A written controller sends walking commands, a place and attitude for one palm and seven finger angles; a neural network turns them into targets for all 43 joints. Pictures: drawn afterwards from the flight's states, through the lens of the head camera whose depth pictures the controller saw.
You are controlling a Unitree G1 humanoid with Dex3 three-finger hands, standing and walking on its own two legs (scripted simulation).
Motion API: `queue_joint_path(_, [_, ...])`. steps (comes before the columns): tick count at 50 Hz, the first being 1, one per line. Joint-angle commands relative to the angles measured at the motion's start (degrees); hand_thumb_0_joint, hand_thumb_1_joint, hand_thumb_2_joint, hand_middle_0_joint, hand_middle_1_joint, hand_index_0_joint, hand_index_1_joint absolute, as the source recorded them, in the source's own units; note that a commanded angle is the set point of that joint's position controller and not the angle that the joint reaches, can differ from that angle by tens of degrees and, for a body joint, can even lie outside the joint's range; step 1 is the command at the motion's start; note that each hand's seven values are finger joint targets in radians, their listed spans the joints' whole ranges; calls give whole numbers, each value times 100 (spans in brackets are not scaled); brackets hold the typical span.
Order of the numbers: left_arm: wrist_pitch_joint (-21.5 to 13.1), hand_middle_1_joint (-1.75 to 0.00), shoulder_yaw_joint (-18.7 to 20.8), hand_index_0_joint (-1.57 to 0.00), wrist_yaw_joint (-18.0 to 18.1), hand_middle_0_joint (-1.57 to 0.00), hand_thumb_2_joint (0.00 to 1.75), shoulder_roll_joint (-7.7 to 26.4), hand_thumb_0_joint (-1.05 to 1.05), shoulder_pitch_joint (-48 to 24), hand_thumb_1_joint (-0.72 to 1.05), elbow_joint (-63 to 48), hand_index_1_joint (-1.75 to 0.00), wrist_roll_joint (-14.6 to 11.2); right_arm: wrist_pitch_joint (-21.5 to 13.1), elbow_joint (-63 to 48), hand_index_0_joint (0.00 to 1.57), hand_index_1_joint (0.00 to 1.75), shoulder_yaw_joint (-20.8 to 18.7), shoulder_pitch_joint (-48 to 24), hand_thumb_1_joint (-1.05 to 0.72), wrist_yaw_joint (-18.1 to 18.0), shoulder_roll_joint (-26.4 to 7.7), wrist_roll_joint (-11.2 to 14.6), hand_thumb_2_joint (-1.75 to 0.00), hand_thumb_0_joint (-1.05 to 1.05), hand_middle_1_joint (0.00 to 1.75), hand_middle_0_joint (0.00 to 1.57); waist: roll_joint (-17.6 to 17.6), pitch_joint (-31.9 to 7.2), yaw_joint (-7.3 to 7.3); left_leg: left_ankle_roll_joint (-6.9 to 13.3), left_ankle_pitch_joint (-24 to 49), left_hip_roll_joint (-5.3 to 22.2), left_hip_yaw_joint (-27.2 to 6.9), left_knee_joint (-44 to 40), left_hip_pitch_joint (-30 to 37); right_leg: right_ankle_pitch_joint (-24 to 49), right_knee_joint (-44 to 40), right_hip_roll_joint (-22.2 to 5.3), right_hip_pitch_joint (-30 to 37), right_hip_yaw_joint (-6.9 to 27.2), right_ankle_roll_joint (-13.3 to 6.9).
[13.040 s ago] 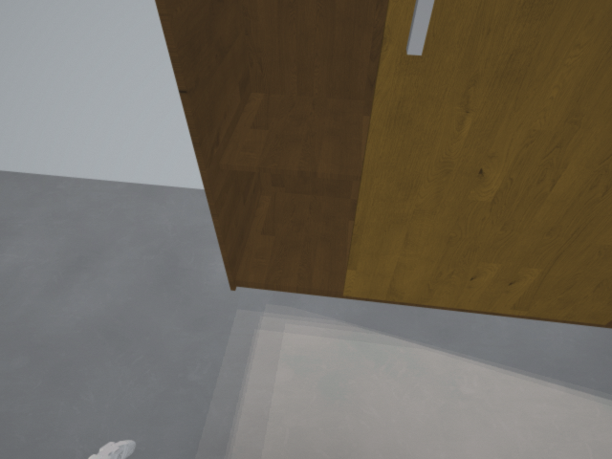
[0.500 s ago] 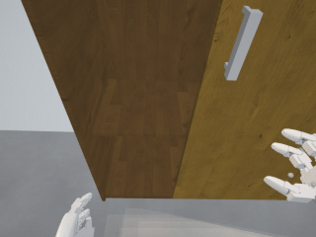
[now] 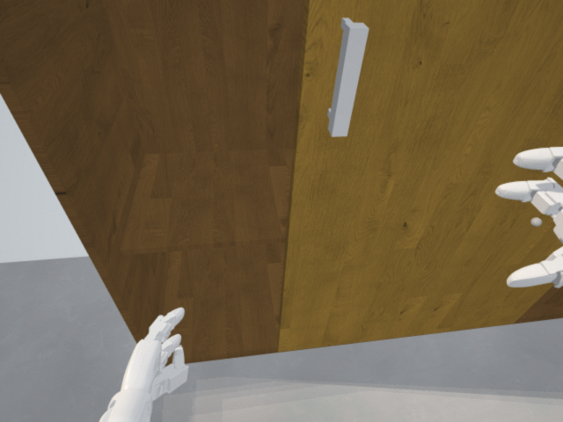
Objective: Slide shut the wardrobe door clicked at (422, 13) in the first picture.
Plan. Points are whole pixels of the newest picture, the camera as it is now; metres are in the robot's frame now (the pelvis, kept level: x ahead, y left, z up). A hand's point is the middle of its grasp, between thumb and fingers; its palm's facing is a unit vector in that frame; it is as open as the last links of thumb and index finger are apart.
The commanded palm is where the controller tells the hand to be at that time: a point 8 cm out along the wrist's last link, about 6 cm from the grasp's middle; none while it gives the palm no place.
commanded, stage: raise the hand with hooked fingers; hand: right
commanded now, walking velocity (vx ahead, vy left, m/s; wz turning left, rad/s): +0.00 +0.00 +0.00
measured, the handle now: (342, 78) +0.52 -0.09 +0.28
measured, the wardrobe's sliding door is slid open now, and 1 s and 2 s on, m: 0.42 0.42 0.42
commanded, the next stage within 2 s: move the hooked fingers beside the handle in 0.70 s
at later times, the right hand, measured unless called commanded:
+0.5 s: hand (514, 213) +0.27 -0.24 +0.24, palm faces -0.08 +0.98 -0.19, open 14.0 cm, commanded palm +0.24 -0.30 +0.28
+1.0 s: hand (536, 158) +0.29 -0.25 +0.29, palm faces +0.04 +0.98 -0.18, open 13.9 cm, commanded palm +0.27 -0.28 +0.28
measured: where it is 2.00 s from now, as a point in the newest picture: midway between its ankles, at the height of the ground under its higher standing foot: outside the picture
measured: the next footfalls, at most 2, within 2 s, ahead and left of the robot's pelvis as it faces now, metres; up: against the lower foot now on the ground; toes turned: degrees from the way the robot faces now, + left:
none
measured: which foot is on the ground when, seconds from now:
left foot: down 0.00-1.00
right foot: down 0.00-1.00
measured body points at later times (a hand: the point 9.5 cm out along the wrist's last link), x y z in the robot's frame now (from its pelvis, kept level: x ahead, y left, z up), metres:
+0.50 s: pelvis -0.01 +0.01 +0.00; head -0.04 +0.03 +0.45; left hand +0.19 +0.25 -0.06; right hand +0.26 -0.29 +0.25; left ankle -0.01 +0.12 -0.74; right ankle +0.07 -0.07 -0.74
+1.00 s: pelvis +0.02 +0.03 +0.00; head -0.02 +0.06 +0.45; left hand +0.23 +0.25 -0.06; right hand +0.28 -0.30 +0.30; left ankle -0.01 +0.12 -0.74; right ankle +0.07 -0.07 -0.74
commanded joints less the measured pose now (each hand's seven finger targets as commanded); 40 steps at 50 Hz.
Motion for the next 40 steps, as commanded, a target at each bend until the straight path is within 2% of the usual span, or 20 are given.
queue_joint_path(1, [-231,-30,328,-20,103,-20,90,838,0,-884,90,-1046,-30,-39,-2,-1688,30,120,-605,-2253,50,180,-1772,124,-30,0,120,30,-444,-1387,124,160,215,-133,-219,-455,-774,-700,-781,-262,1576,946,257])
queue_joint_path(5, [-271,-30,237,-20,117,-20,90,802,0,-965,90,-997,-30,10,-106,-1719,30,120,-1262,-2711,50,230,-2423,242,-30,0,120,30,-618,-1468,64,192,5,-156,-219,-546,-713,-841,-831,-255,1649,978,248])
queue_joint_path(6, [-284,-30,238,-20,113,-20,90,802,0,-969,90,-944,-30,7,-98,-1589,30,120,-1267,-2792,50,227,-2395,241,-30,0,120,30,-782,-1302,92,200,23,-148,-218,-568,-766,-859,-858,-265,1622,974,255])
queue_joint_path(8, [-253,-30,254,-20,93,-20,90,834,0,-925,90,-817,-30,2,61,-898,30,120,-1370,-2727,50,203,-2509,207,-30,0,120,30,-694,-857,32,218,-162,-114,-228,-662,-808,-1141,-927,-264,1244,954,271])
queue_joint_path(11, [-246,-30,289,-20,51,-20,90,942,0,-813,90,-717,-30,-60,336,214,30,120,-730,-2717,50,278,-1975,1,-30,0,120,30,-327,-85,200,161,-238,-132,-177,-626,-1192,-1422,-978,-276,867,959,265])
queue_joint_path(13, [-187,-30,348,-20,7,-20,90,958,0,-726,90,-753,-30,-120,469,794,30,120,-198,-2214,50,390,-1407,-56,-30,0,120,30,211,56,240,135,-286,-104,-196,-638,-1250,-1495,-920,-281,687,900,261])
queue_joint_path(16, [-158,-30,402,-20,-52,-20,90,1045,0,-801,90,-924,-30,-184,574,483,30,120,1,-2243,50,556,-1387,-77,-30,0,120,30,88,-404,244,105,-187,-62,-270,-515,-1258,-1277,-685,-201,792,790,224])
queue_joint_path(18, [-160,-30,375,-20,-80,-20,90,970,0,-890,90,-1032,-30,-200,505,-137,30,120,-153,-2364,50,593,-1593,19,-30,0,120,30,42,-730,205,132,-205,-9,-345,-516,-1063,-1046,-539,-193,863,718,219])
queue_joint_path(20, [-247,-30,380,-20,-61,-20,90,1002,0,-986,90,-1171,-30,-161,344,-1116,30,120,-881,-2834,50,578,-2413,112,-30,0,120,30,-239,-1515,94,144,-95,-15,-409,-497,-777,-740,-443,-135,1273,739,188])
queue_joint_path(22, [-319,-30,357,-20,-17,-20,90,953,0,-1064,90,-1214,-30,-83,49,-2040,30,120,-1506,-3160,50,489,-2946,277,-30,0,120,30,-601,-2024,23,173,129,1,-455,-511,-450,-274,-341,-131,1628,723,166])
queue_joint_path(23, [-334,-30,309,-20,-6,-20,90,884,0,-1031,90,-1145,-30,-21,-88,-2234,30,120,-1823,-2976,50,337,-3241,306,-30,0,120,30,-655,-1862,-45,196,12,13,-476,-563,-361,-247,-348,-171,1431,685,186])
queue_joint_path(26, [-409,-30,318,-20,14,-20,90,856,0,-870,90,-975,-30,28,-195,-1618,30,120,-1844,-2625,50,79,-2795,315,-30,0,120,30,-844,-1093,47,214,60,-70,-315,-595,-701,-322,-488,-234,1262,696,204])
queue_joint_path(28, [-336,-30,371,-20,-1,-20,90,898,0,-775,90,-752,-30,1,71,-499,30,120,-1645,-2342,50,65,-2475,304,-30,0,120,30,-548,-455,44,197,-106,-38,-364,-741,-836,-542,-526,-243,844,681,223])
queue_joint_path(31, [-283,-30,399,-20,-5,-20,90,1011,0,-659,90,-743,-30,-79,361,439,30,120,-678,-2311,50,194,-1838,-3,-30,0,120,30,-300,195,251,94,-197,-59,-370,-756,-1326,-790,-527,-217,638,637,229])
queue_joint_path(33, [-249,-30,422,-20,-15,-20,90,990,0,-656,90,-824,-30,-129,429,668,30,120,-69,-2173,50,320,-1295,-48,-30,0,120,30,101,128,303,84,-126,-20,-434,-747,-1296,-738,-454,-224,602,646,223])
queue_joint_path(35, [-242,-30,447,-20,-34,-20,90,1060,0,-705,90,-929,-30,-180,472,269,30,120,-30,-2274,50,449,-1409,-51,-30,0,120,30,90,-439,291,42,47,8,-520,-654,-1217,-508,-276,-175,828,612,180])
queue_joint_path(37, [-243,-30,438,-20,-35,-20,90,1044,0,-842,90,-1086,-30,-203,410,-610,30,120,-299,-2555,50,540,-1804,-5,-30,0,120,30,-119,-1195,234,34,427,46,-572,-557,-906,-95,-146,-138,1238,572,143])
queue_joint_path(38, [-238,-30,389,-20,-29,-20,90,969,0,-883,90,-1102,-30,-181,298,-1049,30,120,-475,-2593,50,535,-1996,97,-30,0,120,30,9,-1409,201,32,552,73,-619,-537,-667,60,-81,-147,1239,565,149])
queue_joint_path(39, [-268,-30,406,-20,-23,-20,90,1012,0,-948,90,-1138,-30,-160,207,-1515,30,120,-928,-2791,50,542,-2434,159,-30,0,120,30,-277,-1851,129,39,870,61,-668,-495,-428,305,-25,-96,1425,572,123])
queue_joint_path(40, [-286,-30,389,-20,-12,-20,90,988,0,-938,90,-1167,-30,-112,99,-1814,30,120,-1343,-2810,50,544,-2766,241,-30,0,120,30,-196,-2201,69,45,1243,58,-622,-413,-159,583,-6,-73,1591,581,98])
